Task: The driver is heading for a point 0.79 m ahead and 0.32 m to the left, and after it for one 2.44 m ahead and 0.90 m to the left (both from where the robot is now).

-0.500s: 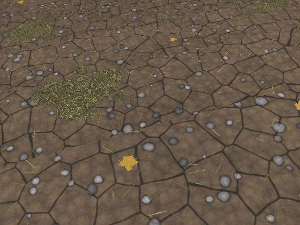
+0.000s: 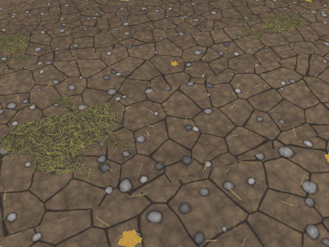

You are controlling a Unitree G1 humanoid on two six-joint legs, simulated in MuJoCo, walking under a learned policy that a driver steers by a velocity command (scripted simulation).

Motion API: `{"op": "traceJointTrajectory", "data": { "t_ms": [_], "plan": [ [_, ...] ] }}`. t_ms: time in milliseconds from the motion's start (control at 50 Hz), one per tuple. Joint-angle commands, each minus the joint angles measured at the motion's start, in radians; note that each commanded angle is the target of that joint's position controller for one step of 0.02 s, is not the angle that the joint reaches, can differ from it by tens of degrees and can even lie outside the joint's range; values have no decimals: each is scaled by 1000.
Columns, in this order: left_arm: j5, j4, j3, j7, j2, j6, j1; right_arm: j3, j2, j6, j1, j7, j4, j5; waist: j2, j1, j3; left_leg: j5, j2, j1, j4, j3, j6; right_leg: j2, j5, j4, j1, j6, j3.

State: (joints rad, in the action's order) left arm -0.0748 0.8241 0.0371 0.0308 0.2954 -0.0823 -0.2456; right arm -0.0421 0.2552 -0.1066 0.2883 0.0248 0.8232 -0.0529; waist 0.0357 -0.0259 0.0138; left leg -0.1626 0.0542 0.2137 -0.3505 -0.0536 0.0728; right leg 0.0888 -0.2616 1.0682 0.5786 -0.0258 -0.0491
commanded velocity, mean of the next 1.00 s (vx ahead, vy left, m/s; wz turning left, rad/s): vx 0.50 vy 0.00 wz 0.42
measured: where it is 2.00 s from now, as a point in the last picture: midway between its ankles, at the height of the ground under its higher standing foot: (114, 186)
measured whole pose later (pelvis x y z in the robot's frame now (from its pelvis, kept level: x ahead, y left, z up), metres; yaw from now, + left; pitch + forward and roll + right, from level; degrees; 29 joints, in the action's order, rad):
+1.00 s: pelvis +0.53 +0.09 -0.02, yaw +29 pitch +1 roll +1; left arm -0.09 0.90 0.00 0.03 0.24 -0.11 -0.28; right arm -0.07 0.25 -0.13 0.33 0.04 0.90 -0.04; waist 0.01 -0.04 -0.02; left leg -0.25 0.12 0.35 -0.58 0.01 0.10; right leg 0.08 -0.43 1.26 0.40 0.00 -0.04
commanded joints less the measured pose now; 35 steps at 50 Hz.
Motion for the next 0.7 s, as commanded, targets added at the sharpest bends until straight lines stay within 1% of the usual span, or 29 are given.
{"op": "traceJointTrajectory", "data": {
  "t_ms": [20,40,60,80,100,120,160,180,220,240,260,280,300,320,340,360,380,400,420,440,460,480,540,560,600,620,640,660,700],
  "plan": [
    [-22,-45,-13,32,29,-10,4,-17,100,-39,-20,2,-68,-29,-92,12,4,-22,-263,-44,233,233,190,28,166,-99,156,11,-9],
    [-18,-57,-17,32,31,-7,39,-16,108,-37,0,11,-62,-29,-82,5,2,13,-270,-40,234,219,199,33,226,-156,161,21,-4],
    [-17,-65,-25,31,23,-2,71,-14,106,-33,25,19,-52,-30,-80,-6,4,48,-272,-51,232,200,205,32,267,-216,163,30,2],
    [-17,-75,-32,30,14,3,104,-11,102,-28,44,29,-42,-28,-75,-14,11,79,-259,-33,223,185,205,28,306,-280,136,32,12],
    [-14,-86,-38,30,8,7,132,-11,108,-25,56,41,-33,-27,-77,-17,17,110,-243,-7,208,166,204,14,341,-338,94,30,25],
    [-11,-96,-43,31,8,11,156,-13,116,-21,65,54,-25,-24,-85,-21,19,125,-231,21,195,155,203,-3,357,-381,42,27,39],
    [-8,-119,-44,28,27,14,201,-16,129,-17,93,74,-6,-23,-96,-28,30,121,-245,19,171,179,201,-22,349,-429,-10,18,39],
    [-6,-128,-42,22,39,13,220,-18,134,-15,99,78,1,-21,-94,-27,35,121,-259,-16,157,199,196,-27,330,-460,-12,12,30],
    [2,-144,-42,9,53,9,259,-25,148,-10,111,77,16,-16,-92,-28,41,164,-288,-112,117,238,179,-35,282,-523,-12,-3,25],
    [9,-149,-41,4,58,4,270,-29,155,-5,112,72,23,-13,-90,-21,33,203,-296,-149,89,252,164,-41,268,-553,-42,-18,35],
    [20,-149,-34,0,74,-3,254,-31,157,-3,108,64,30,-11,-85,4,14,286,-280,-148,44,248,139,-57,273,-587,-133,-45,62],
    [37,-133,-16,-6,116,-16,182,-30,152,-6,109,58,32,-18,-80,43,-43,396,-232,-90,-45,225,94,-66,301,-557,-318,-87,76],
    [41,-91,2,-8,171,-30,9,-6,70,-16,137,53,21,-31,15,93,-232,333,-123,43,-301,149,14,38,480,-461,-664,-212,1],
    [41,-50,6,-13,192,-24,-224,35,-57,-38,305,52,-5,-49,268,105,-538,-233,55,377,-615,100,-63,335,425,-584,-1181,-471,-455],
    [16,-4,-2,-24,131,-19,-338,11,26,-33,140,65,-6,-16,150,201,-391,-411,25,579,-830,153,-39,343,48,-749,-1088,-359,-617],
    [26,0,4,-31,127,-29,-251,-5,50,-27,37,51,-14,-3,101,175,-131,-302,-47,645,-916,172,-7,294,-215,-807,-816,-238,-477],
    [34,-14,-9,-39,75,-27,-144,-11,61,-24,38,26,7,-1,83,119,-41,-219,-105,612,-910,143,-1,272,-188,-842,-623,-206,-359],
    [39,-14,-27,-45,19,-21,-109,-3,41,-21,60,17,13,-20,63,74,-70,-156,-143,525,-860,157,6,251,-50,-866,-545,-204,-279],
    [34,-27,-36,-50,-19,-22,-67,10,12,-18,35,23,11,-35,38,52,-61,-125,-167,475,-845,153,0,239,75,-886,-489,-203,-205],
    [28,-36,-35,-55,-29,-24,-43,14,-11,-12,26,31,13,-36,33,33,-73,-128,-177,446,-816,147,-5,227,139,-912,-474,-204,-147],
    [22,-38,-30,-59,-28,-29,-30,15,-18,-7,17,40,15,-27,29,27,-70,-130,-181,447,-782,143,-11,220,157,-936,-474,-203,-92],
    [17,-34,-23,-62,-16,-34,-31,15,-16,-4,-7,51,14,-17,24,29,-51,-95,-184,459,-742,131,-19,210,179,-962,-463,-203,-35],
    [-15,6,-12,-52,3,-43,-85,22,-21,6,-88,74,-2,-8,2,41,-17,77,-197,514,-590,111,-33,214,330,-994,-476,-221,93],
    [-21,21,-9,-46,9,-43,-105,27,-24,11,-104,78,-6,-5,-3,45,-15,127,-196,515,-540,104,-32,213,377,-993,-484,-221,129],
    [-20,41,-9,-32,15,-43,-126,28,-16,23,-131,83,-13,-7,7,48,0,202,-182,499,-468,88,-26,208,442,-984,-488,-216,189],
    [-20,52,-10,-25,17,-46,-136,26,-7,29,-147,82,-19,-8,15,48,8,227,-174,491,-446,84,-22,208,453,-976,-494,-211,212],
    [-23,65,-12,-16,18,-46,-160,19,10,31,-164,81,-24,-11,5,53,16,252,-167,500,-421,94,-21,211,464,-967,-514,-203,223],
    [-23,78,-13,-11,22,-47,-173,16,15,34,-176,78,-28,-12,18,52,25,257,-160,511,-400,90,-17,215,468,-956,-548,-195,234],
    [-18,98,-11,-11,29,-49,-195,11,20,34,-215,68,-40,-10,32,60,46,233,-148,518,-347,74,-9,218,476,-935,-616,-175,255]
  ]
}}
